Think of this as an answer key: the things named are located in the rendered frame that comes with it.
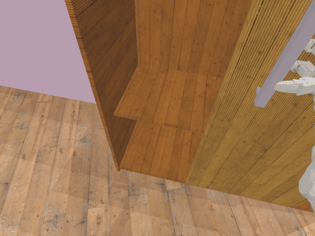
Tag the handle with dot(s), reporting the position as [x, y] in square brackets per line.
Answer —
[295, 46]

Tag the robot right hand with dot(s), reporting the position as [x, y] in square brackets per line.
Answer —
[303, 85]

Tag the right robot upper arm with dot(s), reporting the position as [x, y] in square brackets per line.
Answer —
[307, 184]

